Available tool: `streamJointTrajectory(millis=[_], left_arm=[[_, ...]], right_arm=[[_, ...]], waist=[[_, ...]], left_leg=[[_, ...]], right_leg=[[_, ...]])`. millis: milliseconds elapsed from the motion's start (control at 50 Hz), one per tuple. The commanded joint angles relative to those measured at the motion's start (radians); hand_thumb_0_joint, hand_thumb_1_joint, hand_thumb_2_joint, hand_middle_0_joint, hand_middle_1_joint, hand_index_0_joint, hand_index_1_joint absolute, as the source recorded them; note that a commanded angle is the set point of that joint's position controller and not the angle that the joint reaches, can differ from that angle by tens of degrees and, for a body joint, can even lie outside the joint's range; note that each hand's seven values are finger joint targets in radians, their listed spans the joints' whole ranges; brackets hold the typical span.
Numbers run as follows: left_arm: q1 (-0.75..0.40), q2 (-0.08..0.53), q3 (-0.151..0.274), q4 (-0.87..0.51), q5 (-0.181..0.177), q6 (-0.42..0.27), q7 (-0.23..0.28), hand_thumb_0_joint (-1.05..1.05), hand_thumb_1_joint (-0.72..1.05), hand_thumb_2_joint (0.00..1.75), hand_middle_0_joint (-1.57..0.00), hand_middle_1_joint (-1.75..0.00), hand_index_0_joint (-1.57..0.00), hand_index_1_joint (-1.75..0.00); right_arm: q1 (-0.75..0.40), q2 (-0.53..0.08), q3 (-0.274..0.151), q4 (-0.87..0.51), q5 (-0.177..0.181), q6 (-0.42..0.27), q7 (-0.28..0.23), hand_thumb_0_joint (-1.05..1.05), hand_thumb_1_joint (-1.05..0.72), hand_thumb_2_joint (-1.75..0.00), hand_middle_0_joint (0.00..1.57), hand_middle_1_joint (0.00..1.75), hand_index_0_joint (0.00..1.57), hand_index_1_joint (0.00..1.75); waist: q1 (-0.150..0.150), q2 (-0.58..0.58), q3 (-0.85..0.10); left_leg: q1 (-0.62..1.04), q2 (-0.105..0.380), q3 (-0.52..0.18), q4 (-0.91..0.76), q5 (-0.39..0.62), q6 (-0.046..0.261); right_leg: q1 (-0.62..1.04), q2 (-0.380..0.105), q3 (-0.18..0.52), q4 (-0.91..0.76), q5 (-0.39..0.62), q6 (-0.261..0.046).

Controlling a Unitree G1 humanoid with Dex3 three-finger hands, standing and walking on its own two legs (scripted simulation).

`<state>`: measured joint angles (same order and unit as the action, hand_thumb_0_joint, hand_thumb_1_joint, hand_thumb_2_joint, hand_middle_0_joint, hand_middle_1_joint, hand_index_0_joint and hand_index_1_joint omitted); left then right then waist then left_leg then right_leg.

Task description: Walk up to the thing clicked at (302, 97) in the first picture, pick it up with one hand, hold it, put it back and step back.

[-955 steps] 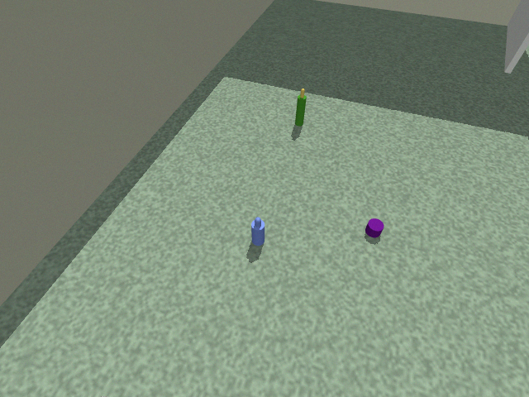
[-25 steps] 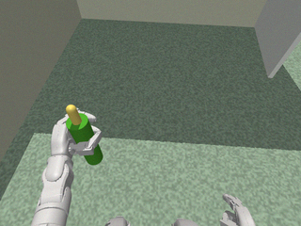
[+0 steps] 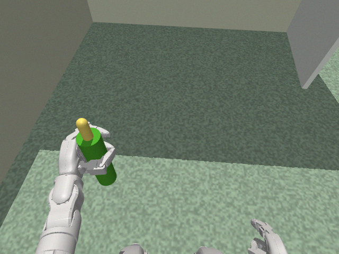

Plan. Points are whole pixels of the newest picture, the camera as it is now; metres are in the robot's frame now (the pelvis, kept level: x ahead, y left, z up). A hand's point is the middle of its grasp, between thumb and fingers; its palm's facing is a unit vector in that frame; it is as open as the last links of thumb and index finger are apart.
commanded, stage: hold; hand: left
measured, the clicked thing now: (96, 154) +0.33 +0.18 +0.04
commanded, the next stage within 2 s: crouch in 1.40 s
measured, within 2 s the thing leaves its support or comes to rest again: neither
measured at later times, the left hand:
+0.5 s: hand (97, 152) +0.33 +0.17 +0.05, palm faces +0.05 -1.00 +0.01, open 7.0 cm
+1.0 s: hand (98, 153) +0.33 +0.17 +0.05, palm faces +0.06 -1.00 +0.00, open 7.0 cm
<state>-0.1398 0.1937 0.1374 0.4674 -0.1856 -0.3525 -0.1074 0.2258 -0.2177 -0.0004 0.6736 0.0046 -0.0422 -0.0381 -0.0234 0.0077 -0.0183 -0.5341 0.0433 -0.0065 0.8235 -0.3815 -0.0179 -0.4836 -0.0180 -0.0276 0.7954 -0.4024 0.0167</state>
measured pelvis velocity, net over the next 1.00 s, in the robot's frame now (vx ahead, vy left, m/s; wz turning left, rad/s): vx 0.00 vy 0.00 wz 0.00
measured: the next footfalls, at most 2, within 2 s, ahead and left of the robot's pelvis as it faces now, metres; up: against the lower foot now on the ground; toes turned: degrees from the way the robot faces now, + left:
none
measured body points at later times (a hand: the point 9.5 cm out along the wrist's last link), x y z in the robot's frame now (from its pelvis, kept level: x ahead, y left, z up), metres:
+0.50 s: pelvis +0.00 +0.01 +0.00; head +0.04 +0.01 +0.45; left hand +0.32 +0.22 +0.05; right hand +0.13 -0.24 -0.11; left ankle +0.02 +0.13 -0.70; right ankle +0.00 -0.13 -0.70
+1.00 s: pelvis +0.00 +0.00 +0.00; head +0.03 +0.01 +0.45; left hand +0.32 +0.22 +0.05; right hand +0.12 -0.24 -0.11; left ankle +0.02 +0.13 -0.70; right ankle +0.00 -0.13 -0.70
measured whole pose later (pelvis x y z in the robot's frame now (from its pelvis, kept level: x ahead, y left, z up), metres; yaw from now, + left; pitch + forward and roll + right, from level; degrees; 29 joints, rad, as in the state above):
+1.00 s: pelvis +0.00 +0.00 +0.00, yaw +0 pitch +5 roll -1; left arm -0.15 0.19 0.14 0.49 -0.18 -0.37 -0.10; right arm 0.23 -0.22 0.00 0.68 0.00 -0.05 -0.03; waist -0.02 0.01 -0.02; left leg -0.54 0.04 -0.01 0.82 -0.38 -0.01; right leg -0.48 -0.02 -0.03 0.79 -0.40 0.02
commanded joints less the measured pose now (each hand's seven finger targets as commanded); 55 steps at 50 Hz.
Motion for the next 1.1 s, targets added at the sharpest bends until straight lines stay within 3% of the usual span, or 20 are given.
streamJointTrajectory(millis=[0,20,100,160,200,280,360,480,520,560,580,600,640,720,780,820,860,920,1000,1080], left_arm=[[-0.353,0.118,0.050,-0.275,-0.026,-0.108,0.004,0.00,0.52,1.24,-1.29,-1.38,-1.30,-1.37],[-0.363,0.134,0.063,-0.289,-0.025,-0.110,0.009,0.00,0.54,1.24,-1.29,-1.37,-1.30,-1.37],[-0.333,0.153,0.082,-0.279,-0.014,-0.113,0.017,0.00,0.53,1.26,-1.30,-1.39,-1.31,-1.38],[-0.341,0.147,0.067,-0.305,-0.012,-0.116,0.017,0.00,0.51,1.25,-1.30,-1.38,-1.30,-1.38],[-0.334,0.135,0.057,-0.277,-0.010,-0.106,0.014,0.00,0.52,1.24,-1.29,-1.37,-1.29,-1.36],[-0.365,0.128,0.037,-0.268,-0.011,-0.112,-0.001,0.00,0.54,1.24,-1.29,-1.38,-1.30,-1.37],[-0.325,0.124,0.039,-0.291,-0.019,-0.110,0.000,0.00,0.50,1.21,-1.29,-1.36,-1.30,-1.35],[-0.380,0.127,0.044,-0.270,-0.012,-0.117,0.013,0.00,0.50,1.22,-1.29,-1.37,-1.30,-1.36],[-0.331,0.112,0.039,-0.231,-0.011,-0.109,0.015,0.00,0.51,1.24,-1.30,-1.38,-1.30,-1.38],[-0.347,0.152,0.088,-0.233,-0.014,-0.117,0.016,0.00,0.52,1.25,-1.30,-1.39,-1.31,-1.39],[-0.364,0.136,0.058,-0.242,-0.010,-0.119,0.012,0.00,0.52,1.25,-1.30,-1.39,-1.31,-1.39],[-0.368,0.152,0.073,-0.253,-0.010,-0.123,0.011,0.00,0.52,1.25,-1.30,-1.39,-1.31,-1.38],[-0.360,0.146,0.055,-0.289,-0.005,-0.127,0.010,0.00,0.53,1.24,-1.28,-1.37,-1.29,-1.36],[-0.367,0.145,0.070,-0.269,-0.014,-0.126,0.012,0.00,0.52,1.25,-1.30,-1.39,-1.31,-1.39],[-0.367,0.117,0.044,-0.269,-0.018,-0.124,0.013,0.00,0.50,1.25,-1.29,-1.39,-1.30,-1.38],[-0.373,0.145,0.055,-0.288,-0.015,-0.128,0.011,0.00,0.50,1.23,-1.27,-1.36,-1.28,-1.36],[-0.366,0.121,0.028,-0.269,-0.010,-0.123,0.009,0.00,0.53,1.24,-1.28,-1.36,-1.28,-1.36],[-0.394,0.136,0.048,-0.271,-0.014,-0.123,0.008,0.00,0.53,1.23,-1.28,-1.35,-1.28,-1.35],[-0.383,0.123,0.035,-0.263,-0.013,-0.112,0.009,0.00,0.53,1.22,-1.27,-1.35,-1.28,-1.34],[-0.337,0.134,0.074,-0.203,-0.012,-0.113,0.019,0.00,0.52,1.23,-1.28,-1.36,-1.29,-1.36]], right_arm=[[-0.037,-0.131,-0.045,-0.121,0.004,-0.043,-0.006,0.00,-0.89,-0.90,0.20,0.30,0.20,0.30],[-0.031,-0.131,-0.045,-0.120,0.003,-0.044,-0.006,0.00,-0.89,-0.90,0.20,0.30,0.20,0.30],[-0.040,-0.133,-0.046,-0.124,0.006,-0.038,-0.010,0.00,-0.90,-0.90,0.20,0.30,0.20,0.30],[-0.043,-0.130,-0.045,-0.127,0.006,-0.036,-0.009,0.00,-0.89,-0.90,0.20,0.30,0.20,0.30],[-0.032,-0.131,-0.046,-0.122,0.004,-0.035,-0.009,0.00,-0.89,-0.90,0.20,0.30,0.20,0.30],[-0.021,-0.136,-0.051,-0.112,0.005,-0.036,-0.005,0.00,-0.90,-0.90,0.20,0.30,0.20,0.30],[-0.018,-0.132,-0.048,-0.120,0.003,-0.041,-0.004,0.00,-0.90,-0.90,0.20,0.30,0.20,0.30],[-0.023,-0.136,-0.052,-0.110,0.001,-0.041,0.001,0.00,-0.89,-0.90,0.20,0.30,0.20,0.30],[-0.023,-0.134,-0.050,-0.114,0.002,-0.037,0.002,0.00,-0.89,-0.90,0.20,0.30,0.20,0.30],[-0.025,-0.138,-0.053,-0.113,0.002,-0.037,0.003,0.00,-0.89,-0.90,0.20,0.30,0.20,0.30],[-0.027,-0.134,-0.051,-0.116,0.002,-0.035,0.005,0.00,-0.89,-0.90,0.20,0.30,0.20,0.30],[-0.023,-0.136,-0.052,-0.118,0.001,-0.034,0.004,0.00,-0.90,-0.90,0.20,0.30,0.20,0.30],[-0.033,-0.135,-0.051,-0.127,0.003,-0.030,0.004,0.00,-0.89,-0.90,0.20,0.30,0.20,0.30],[-0.038,-0.134,-0.050,-0.125,0.005,-0.038,0.005,0.00,-0.89,-0.90,0.20,0.30,0.20,0.30],[-0.032,-0.132,-0.047,-0.124,0.005,-0.042,0.003,0.00,-0.90,-0.90,0.20,0.30,0.20,0.30],[-0.029,-0.137,-0.049,-0.123,0.006,-0.039,-0.002,0.00,-0.89,-0.90,0.20,0.30,0.20,0.30],[-0.033,-0.134,-0.047,-0.121,0.005,-0.042,-0.003,0.00,-0.89,-0.90,0.20,0.30,0.20,0.30],[-0.027,-0.133,-0.047,-0.116,0.004,-0.045,-0.004,0.00,-0.89,-0.90,0.20,0.30,0.20,0.30],[-0.012,-0.138,-0.049,-0.106,0.003,-0.045,-0.004,0.00,-0.89,-0.90,0.20,0.30,0.20,0.30],[-0.032,-0.136,-0.049,-0.113,0.007,-0.039,-0.001,0.00,-0.89,-0.90,0.20,0.30,0.20,0.30]], waist=[[-0.002,0.022,-0.279],[0.002,0.026,-0.323],[0.008,0.007,-0.292],[0.013,0.032,-0.314],[0.002,0.033,-0.321],[-0.013,0.053,-0.304],[0.000,0.035,-0.348],[-0.009,0.046,-0.289],[-0.005,0.021,-0.280],[0.008,0.012,-0.279],[0.004,0.035,-0.292],[0.005,0.029,-0.318],[0.012,0.051,-0.322],[0.004,0.053,-0.298],[-0.007,0.014,-0.295],[-0.003,0.036,-0.330],[-0.011,0.025,-0.286],[-0.008,0.026,-0.315],[-0.013,0.037,-0.317],[0.006,-0.002,-0.256]], left_leg=[[0.156,-0.028,0.006,-0.112,0.196,0.017],[0.173,-0.030,0.009,-0.106,0.220,0.017],[0.165,-0.031,0.010,-0.117,0.207,0.020],[0.172,-0.032,0.012,-0.119,0.220,0.017],[0.188,-0.027,0.009,-0.111,0.269,0.017],[0.201,-0.022,0.001,-0.112,0.257,0.014],[0.210,-0.026,0.006,-0.091,0.321,0.019],[0.188,-0.019,-0.007,-0.116,0.245,0.013],[0.167,-0.022,0.000,-0.114,0.239,0.016],[0.154,-0.022,-0.003,-0.119,0.207,0.017],[0.153,-0.027,0.004,-0.112,0.216,0.017],[0.171,-0.027,0.007,-0.107,0.234,0.018],[0.178,-0.030,0.010,-0.112,0.245,0.014],[0.164,-0.028,0.004,-0.125,0.162,0.012],[0.156,-0.028,0.005,-0.119,0.172,0.019],[0.185,-0.028,0.007,-0.114,0.206,0.016],[0.167,-0.028,0.006,-0.122,0.175,0.017],[0.168,-0.030,0.008,-0.115,0.183,0.019],[0.197,-0.025,0.002,-0.110,0.257,0.017],[0.140,-0.029,0.005,-0.123,0.183,0.020]], right_leg=[[0.076,0.025,-0.012,-0.113,0.256,-0.021],[0.101,0.023,-0.008,-0.112,0.282,-0.020],[0.101,0.023,-0.007,-0.120,0.268,-0.019],[0.111,0.022,-0.007,-0.118,0.279,-0.022],[0.105,0.026,-0.009,-0.110,0.319,-0.021],[0.067,0.027,-0.014,-0.106,0.294,-0.024],[0.113,0.024,-0.010,-0.104,0.363,-0.019],[0.062,0.030,-0.021,-0.102,0.277,-0.026],[0.069,0.029,-0.018,-0.107,0.283,-0.025],[0.081,0.028,-0.020,-0.107,0.254,-0.024],[0.086,0.024,-0.012,-0.107,0.269,-0.025],[0.092,0.024,-0.009,-0.109,0.287,-0.023],[0.105,0.024,-0.010,-0.108,0.294,-0.026],[0.071,0.027,-0.013,-0.117,0.213,-0.027],[0.083,0.024,-0.011,-0.117,0.235,-0.023],[0.087,0.024,-0.010,-0.117,0.260,-0.024],[0.074,0.025,-0.011,-0.121,0.235,-0.024],[0.082,0.022,-0.007,-0.121,0.247,-0.023],[0.084,0.025,-0.013,-0.109,0.306,-0.022],[0.084,0.022,-0.013,-0.123,0.240,-0.023]])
